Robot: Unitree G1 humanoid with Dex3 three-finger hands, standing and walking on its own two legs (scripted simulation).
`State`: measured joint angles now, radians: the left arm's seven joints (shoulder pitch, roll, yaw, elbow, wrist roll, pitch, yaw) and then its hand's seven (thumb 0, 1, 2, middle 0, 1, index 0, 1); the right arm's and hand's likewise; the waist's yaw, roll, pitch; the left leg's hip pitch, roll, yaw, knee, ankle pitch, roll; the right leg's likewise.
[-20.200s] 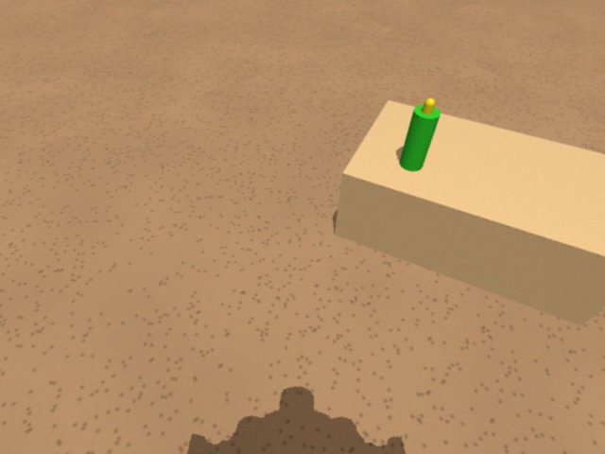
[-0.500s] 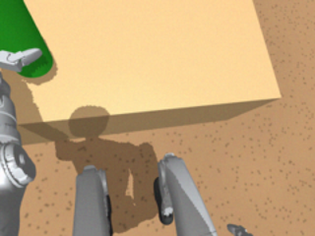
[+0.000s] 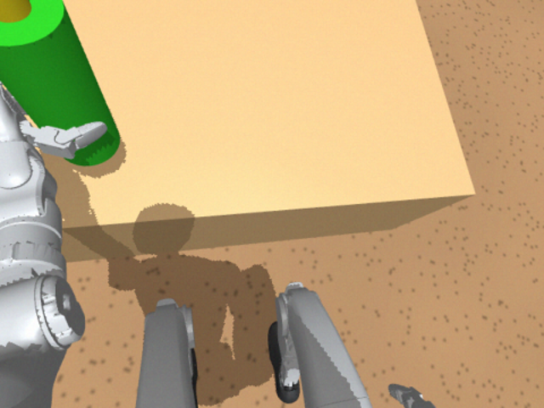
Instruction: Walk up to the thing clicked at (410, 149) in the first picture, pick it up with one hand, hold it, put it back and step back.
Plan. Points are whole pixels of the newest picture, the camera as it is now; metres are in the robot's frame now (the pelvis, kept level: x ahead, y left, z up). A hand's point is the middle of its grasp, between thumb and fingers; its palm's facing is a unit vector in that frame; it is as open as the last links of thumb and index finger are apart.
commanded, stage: lift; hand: left
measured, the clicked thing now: (51, 77) +0.53 +0.22 +0.04
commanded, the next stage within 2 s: hold in 1.46 s
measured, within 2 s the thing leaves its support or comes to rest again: neither
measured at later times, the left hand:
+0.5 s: hand (14, 132) +0.43 +0.22 +0.09, palm faces +0.31 -0.95 -0.07, open 12.0 cm
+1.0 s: hand (3, 140) +0.39 +0.19 +0.15, palm faces +0.30 -0.95 -0.06, open 12.0 cm
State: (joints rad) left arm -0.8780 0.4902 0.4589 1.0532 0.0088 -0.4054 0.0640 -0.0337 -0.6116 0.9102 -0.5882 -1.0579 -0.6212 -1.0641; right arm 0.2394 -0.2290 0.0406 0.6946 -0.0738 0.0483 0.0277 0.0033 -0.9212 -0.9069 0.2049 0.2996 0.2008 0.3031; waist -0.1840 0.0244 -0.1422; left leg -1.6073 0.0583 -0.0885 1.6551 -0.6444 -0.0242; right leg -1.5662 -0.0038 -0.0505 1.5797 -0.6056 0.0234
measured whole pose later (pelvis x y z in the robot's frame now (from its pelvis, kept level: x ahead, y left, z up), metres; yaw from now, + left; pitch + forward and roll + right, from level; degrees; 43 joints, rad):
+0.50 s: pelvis +0.01 +0.00 +0.09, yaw +2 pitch +22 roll -4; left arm -0.50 0.27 0.29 0.81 -0.05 -0.41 0.11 -0.03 -0.61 0.90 -0.60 -1.04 -0.63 -1.05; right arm 0.23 -0.22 0.01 0.71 -0.04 0.02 0.00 0.01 -0.91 -0.90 0.20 0.30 0.20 0.30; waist -0.09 0.02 -0.14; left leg -1.15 0.05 -0.07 1.32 -0.55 -0.02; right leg -1.11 -0.01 -0.05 1.25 -0.52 0.02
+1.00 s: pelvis +0.02 -0.01 +0.14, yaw +4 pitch +14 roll -2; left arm -0.32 0.19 0.18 0.66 -0.08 -0.40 0.14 -0.03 -0.61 0.90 -0.60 -1.04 -0.63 -1.05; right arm 0.23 -0.20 0.01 0.68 -0.03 0.02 -0.03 0.01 -0.92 -0.90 0.20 0.30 0.20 0.30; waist -0.06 0.01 -0.08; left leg -0.84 0.05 -0.05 1.08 -0.48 -0.03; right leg -0.81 -0.02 -0.05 1.03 -0.46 0.02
